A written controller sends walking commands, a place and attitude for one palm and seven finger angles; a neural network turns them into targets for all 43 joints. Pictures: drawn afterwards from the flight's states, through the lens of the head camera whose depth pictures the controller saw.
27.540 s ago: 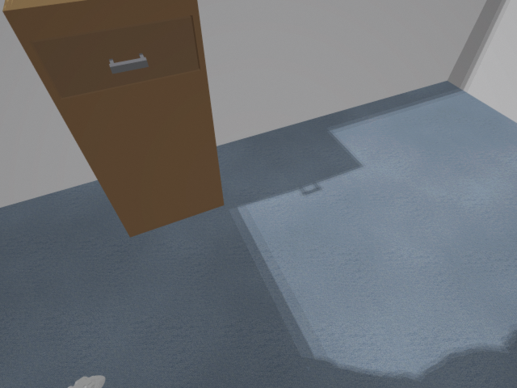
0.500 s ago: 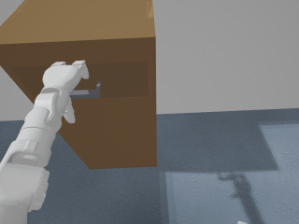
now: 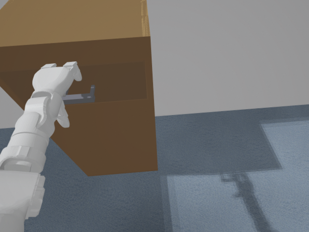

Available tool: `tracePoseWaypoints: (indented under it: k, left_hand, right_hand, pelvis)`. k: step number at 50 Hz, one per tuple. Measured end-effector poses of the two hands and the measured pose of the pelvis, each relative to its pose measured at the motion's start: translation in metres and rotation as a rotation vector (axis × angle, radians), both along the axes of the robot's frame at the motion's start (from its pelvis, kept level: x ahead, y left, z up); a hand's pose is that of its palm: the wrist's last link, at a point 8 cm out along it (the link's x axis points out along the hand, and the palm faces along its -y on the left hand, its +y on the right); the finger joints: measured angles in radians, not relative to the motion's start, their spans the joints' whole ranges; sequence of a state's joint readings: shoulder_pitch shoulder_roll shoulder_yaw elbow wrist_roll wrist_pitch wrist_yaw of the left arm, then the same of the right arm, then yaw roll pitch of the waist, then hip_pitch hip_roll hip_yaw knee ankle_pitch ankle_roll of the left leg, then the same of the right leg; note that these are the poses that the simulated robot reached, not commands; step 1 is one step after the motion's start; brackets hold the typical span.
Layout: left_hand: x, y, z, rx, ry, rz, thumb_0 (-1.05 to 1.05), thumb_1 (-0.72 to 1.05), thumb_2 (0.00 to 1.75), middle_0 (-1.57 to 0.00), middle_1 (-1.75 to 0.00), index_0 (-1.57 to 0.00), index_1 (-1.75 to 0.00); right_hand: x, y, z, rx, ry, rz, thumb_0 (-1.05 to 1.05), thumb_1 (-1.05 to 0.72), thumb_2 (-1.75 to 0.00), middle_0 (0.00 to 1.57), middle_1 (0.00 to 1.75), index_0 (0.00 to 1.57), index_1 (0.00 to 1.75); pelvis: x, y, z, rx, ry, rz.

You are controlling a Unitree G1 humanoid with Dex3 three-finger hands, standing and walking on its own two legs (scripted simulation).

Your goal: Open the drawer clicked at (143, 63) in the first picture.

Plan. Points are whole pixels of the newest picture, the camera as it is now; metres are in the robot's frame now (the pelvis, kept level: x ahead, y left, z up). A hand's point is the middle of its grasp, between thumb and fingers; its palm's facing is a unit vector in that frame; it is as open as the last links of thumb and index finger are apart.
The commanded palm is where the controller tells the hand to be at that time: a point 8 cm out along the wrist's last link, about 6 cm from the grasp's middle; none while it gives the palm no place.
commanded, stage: re-aim the fingers above the handle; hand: left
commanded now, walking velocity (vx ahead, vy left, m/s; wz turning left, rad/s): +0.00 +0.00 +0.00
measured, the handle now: (78, 93) +0.50 +0.24 +0.05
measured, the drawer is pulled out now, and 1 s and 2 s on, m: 0.00 0.00 0.00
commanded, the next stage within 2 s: lower the fingers behind the handle in 0.30 s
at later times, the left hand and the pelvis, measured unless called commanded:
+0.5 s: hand (68, 94) +0.45 +0.24 +0.10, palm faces -0.02 -0.02 -1.00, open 13.8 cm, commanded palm +0.43 +0.25 +0.16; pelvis +0.00 +0.01 +0.00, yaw +0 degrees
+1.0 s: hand (72, 100) +0.46 +0.24 +0.07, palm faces -0.03 -0.02 -1.00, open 13.7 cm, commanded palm +0.43 +0.25 +0.12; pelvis +0.00 +0.00 -0.01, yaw +0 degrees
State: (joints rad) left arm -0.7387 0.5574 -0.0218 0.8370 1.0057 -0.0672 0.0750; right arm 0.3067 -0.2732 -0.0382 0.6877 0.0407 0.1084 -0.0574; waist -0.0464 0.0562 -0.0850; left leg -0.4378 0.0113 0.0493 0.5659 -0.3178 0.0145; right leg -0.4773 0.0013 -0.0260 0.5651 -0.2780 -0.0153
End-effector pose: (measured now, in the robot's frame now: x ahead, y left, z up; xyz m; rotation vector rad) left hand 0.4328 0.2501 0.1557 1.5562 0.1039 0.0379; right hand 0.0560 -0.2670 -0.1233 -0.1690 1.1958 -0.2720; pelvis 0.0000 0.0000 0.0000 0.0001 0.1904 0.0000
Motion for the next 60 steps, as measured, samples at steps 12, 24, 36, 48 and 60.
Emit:
tracePoseWaypoints:
  k: [12, 24, 36, 48, 60]
  left_hand:
    - [0.001, -0.002, 0.004, -0.007, -0.042, -0.012, 0.00, -0.49, 0.30, -0.32, -1.20, -0.32, -1.21]
    - [0.001, -0.011, 0.000, -0.007, -0.025, -0.027, 0.00, -0.49, 0.30, -0.32, -1.20, -0.32, -1.20]
    - [0.002, -0.010, -0.020, -0.001, -0.001, -0.023, 0.00, -0.49, 0.30, -0.32, -1.20, -0.32, -1.20]
    - [0.006, -0.009, -0.031, -0.004, -0.018, -0.009, 0.00, -0.49, 0.30, -0.33, -1.21, -0.33, -1.22]
    - [0.000, -0.002, -0.041, -0.013, -0.014, -0.004, 0.00, -0.49, 0.30, -0.30, -1.21, -0.32, -1.21]
  right_hand:
    - [0.011, 0.000, 0.003, -0.009, -0.026, 0.017, 0.01, -0.91, -0.90, 0.20, 0.29, 0.20, 0.30]
    - [0.023, 0.010, 0.001, 0.017, -0.046, 0.033, 0.01, -0.90, -0.90, 0.20, 0.30, 0.20, 0.30]
    - [0.019, 0.009, -0.002, 0.013, -0.026, 0.036, 0.01, -0.90, -0.90, 0.20, 0.30, 0.20, 0.30]
    - [-0.001, -0.001, -0.004, -0.005, 0.027, 0.005, 0.01, -0.90, -0.90, 0.20, 0.30, 0.20, 0.30]
    - [-0.010, -0.005, -0.003, -0.019, 0.028, -0.012, 0.01, -0.90, -0.90, 0.20, 0.30, 0.20, 0.30]
  pelvis:
    - [0.000, 0.002, -0.001, -0.002, 0.004, 0.004]
    - [0.003, 0.005, 0.000, -0.001, -0.003, 0.005]
    - [0.003, 0.004, -0.003, 0.000, 0.017, 0.007]
    - [0.004, 0.001, -0.005, -0.002, 0.040, 0.002]
    - [0.000, 0.000, -0.007, -0.003, 0.047, -0.007]
